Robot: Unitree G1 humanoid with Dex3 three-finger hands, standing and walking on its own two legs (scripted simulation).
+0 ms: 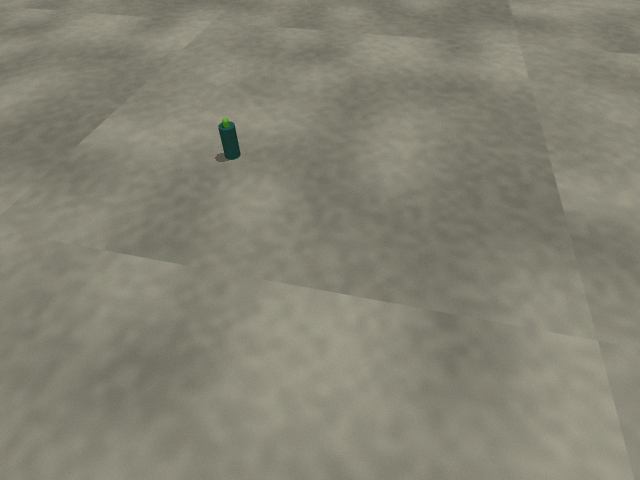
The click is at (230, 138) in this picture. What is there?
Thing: necked bottle
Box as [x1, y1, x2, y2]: [218, 118, 239, 159]
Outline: 224,118 222,122 218,125 225,156 229,159 233,159 239,156 239,149 234,124 226,118
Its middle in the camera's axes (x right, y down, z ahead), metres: -0.47 -0.53 +2.02
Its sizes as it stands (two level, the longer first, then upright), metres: 0.082 0.082 0.218
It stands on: the floor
